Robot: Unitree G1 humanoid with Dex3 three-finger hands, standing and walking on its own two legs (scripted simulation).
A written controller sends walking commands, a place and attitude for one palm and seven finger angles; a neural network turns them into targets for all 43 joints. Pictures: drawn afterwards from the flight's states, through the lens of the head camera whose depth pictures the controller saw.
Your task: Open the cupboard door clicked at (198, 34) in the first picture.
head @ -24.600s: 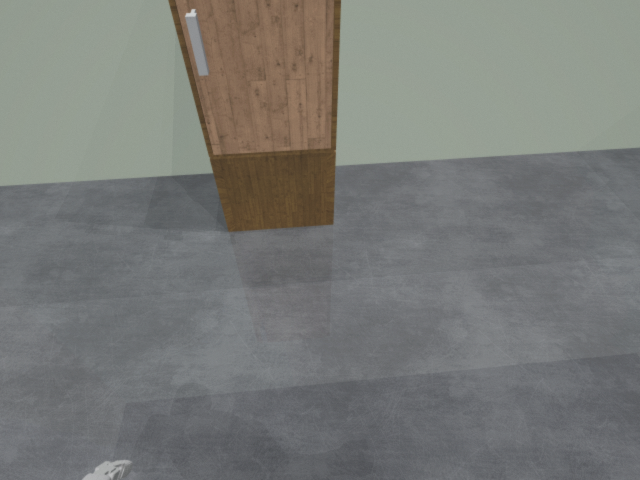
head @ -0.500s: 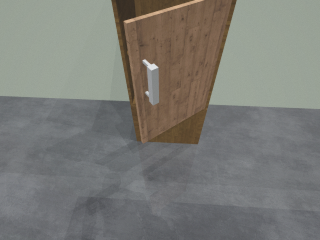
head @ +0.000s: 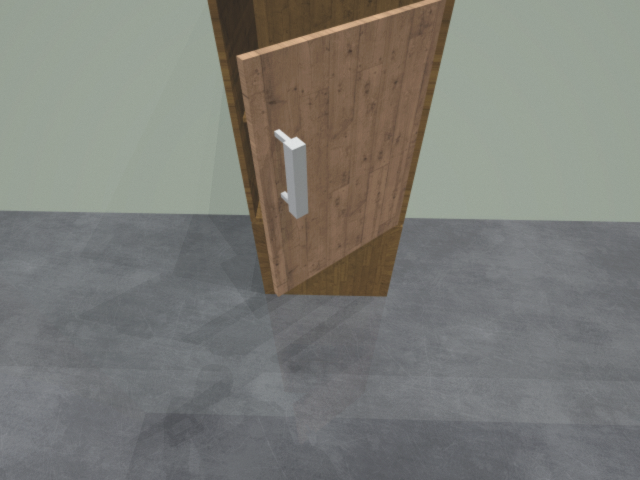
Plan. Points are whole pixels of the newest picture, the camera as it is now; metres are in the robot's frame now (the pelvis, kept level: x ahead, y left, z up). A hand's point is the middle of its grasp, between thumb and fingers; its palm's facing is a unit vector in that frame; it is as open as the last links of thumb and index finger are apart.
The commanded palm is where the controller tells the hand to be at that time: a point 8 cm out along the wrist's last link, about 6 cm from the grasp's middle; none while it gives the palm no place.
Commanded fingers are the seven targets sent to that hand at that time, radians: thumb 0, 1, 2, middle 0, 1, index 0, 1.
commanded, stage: look to check the result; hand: left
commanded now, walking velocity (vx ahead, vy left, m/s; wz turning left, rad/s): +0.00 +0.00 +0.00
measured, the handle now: (289, 174) +0.59 +0.08 +0.04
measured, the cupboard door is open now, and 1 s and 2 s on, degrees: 39 39 39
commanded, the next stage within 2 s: walk to a spot facing it in 0.62 s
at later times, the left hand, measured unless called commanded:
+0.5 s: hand out of the picture +0.00 +0.16 -0.17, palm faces +0.02 -0.98 -0.20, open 7.4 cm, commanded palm none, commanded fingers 0.00 0.90 0.90 -0.20 -0.30 -0.20 -0.30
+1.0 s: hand out of the picture +0.03 +0.17 -0.18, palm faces -0.04 -0.98 -0.22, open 7.4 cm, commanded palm none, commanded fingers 0.00 0.90 0.90 -0.20 -0.30 -0.20 -0.30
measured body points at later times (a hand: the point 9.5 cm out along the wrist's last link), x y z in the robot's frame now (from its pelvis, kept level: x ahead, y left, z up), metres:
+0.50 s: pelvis +0.01 -0.01 +0.00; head +0.02 -0.02 +0.45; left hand +0.00 +0.21 -0.16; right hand +0.00 -0.23 -0.17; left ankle +0.04 +0.10 -0.74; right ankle +0.00 -0.11 -0.74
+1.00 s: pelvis +0.01 -0.01 -0.01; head +0.04 -0.02 +0.44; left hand +0.04 +0.22 -0.16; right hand +0.02 -0.25 -0.17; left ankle +0.04 +0.10 -0.74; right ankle +0.00 -0.11 -0.74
